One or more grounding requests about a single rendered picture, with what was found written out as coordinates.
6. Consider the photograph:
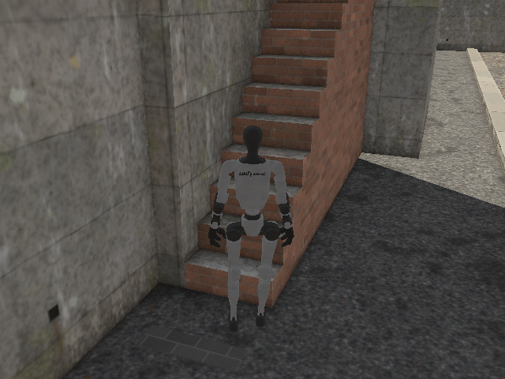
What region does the robot right forearm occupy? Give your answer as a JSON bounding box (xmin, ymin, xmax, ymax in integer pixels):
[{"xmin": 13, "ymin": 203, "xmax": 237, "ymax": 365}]
[{"xmin": 279, "ymin": 193, "xmax": 293, "ymax": 229}]

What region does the left robot upper arm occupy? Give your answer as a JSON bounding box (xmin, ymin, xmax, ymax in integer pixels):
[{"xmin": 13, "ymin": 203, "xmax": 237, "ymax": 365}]
[{"xmin": 216, "ymin": 159, "xmax": 236, "ymax": 204}]

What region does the robot left hand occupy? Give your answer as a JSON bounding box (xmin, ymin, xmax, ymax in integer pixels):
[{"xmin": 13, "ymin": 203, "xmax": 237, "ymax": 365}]
[{"xmin": 208, "ymin": 227, "xmax": 226, "ymax": 247}]

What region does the robot left forearm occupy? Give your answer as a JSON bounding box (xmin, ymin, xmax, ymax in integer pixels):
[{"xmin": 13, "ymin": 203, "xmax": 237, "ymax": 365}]
[{"xmin": 210, "ymin": 192, "xmax": 225, "ymax": 229}]

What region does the robot right hand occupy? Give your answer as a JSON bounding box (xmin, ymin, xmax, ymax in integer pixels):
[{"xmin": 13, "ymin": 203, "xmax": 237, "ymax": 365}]
[{"xmin": 279, "ymin": 226, "xmax": 294, "ymax": 247}]

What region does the robot left shin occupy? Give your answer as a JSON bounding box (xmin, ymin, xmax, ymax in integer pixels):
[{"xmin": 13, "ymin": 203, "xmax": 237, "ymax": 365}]
[{"xmin": 228, "ymin": 268, "xmax": 239, "ymax": 321}]

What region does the robot left foot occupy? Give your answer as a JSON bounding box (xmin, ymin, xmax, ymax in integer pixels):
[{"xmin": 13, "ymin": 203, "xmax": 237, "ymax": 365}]
[{"xmin": 228, "ymin": 312, "xmax": 239, "ymax": 332}]

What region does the right robot upper arm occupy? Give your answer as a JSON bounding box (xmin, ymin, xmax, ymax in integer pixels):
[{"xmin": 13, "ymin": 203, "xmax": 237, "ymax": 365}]
[{"xmin": 269, "ymin": 160, "xmax": 287, "ymax": 204}]

